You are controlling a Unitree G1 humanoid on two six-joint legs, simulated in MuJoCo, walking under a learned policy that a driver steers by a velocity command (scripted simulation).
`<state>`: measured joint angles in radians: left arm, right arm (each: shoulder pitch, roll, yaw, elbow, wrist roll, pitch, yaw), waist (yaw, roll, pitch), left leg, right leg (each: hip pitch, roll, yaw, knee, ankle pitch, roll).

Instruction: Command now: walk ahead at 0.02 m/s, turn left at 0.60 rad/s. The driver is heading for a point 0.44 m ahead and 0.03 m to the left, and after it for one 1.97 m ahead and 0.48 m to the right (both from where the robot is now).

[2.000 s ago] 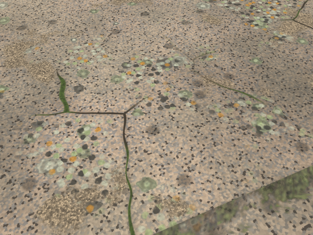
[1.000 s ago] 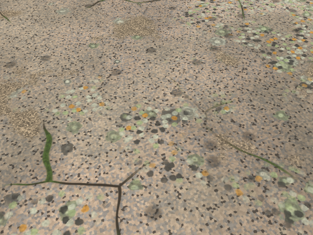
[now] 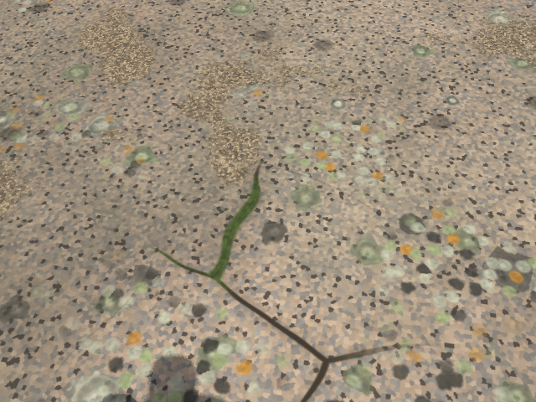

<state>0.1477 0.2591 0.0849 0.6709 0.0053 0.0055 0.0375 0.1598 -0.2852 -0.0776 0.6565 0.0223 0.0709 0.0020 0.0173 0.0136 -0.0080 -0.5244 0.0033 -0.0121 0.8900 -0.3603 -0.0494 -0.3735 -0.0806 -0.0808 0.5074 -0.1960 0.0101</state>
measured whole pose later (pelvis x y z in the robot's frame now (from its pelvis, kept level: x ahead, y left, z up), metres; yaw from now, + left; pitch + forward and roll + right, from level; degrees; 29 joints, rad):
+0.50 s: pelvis +0.05 +0.02 +0.01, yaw +12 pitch +4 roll +0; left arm 0.15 0.28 0.08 0.69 -0.01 -0.06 -0.02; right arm 0.29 -0.25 -0.05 0.72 0.01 -0.01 -0.01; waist -0.05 -0.01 -0.05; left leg -0.20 -0.06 -0.11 0.40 -0.27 0.05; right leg -0.47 -0.02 0.02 0.65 -0.24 0.00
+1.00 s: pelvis +0.26 +0.03 +0.00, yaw +10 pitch +4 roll +1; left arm 0.45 0.25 0.05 0.82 -0.03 -0.06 0.00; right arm 0.01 -0.24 -0.04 0.68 0.01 -0.08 0.04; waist 0.10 0.03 0.02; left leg -0.64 0.03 -0.03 0.56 0.02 0.01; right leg 0.02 0.04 0.03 0.27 -0.36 -0.05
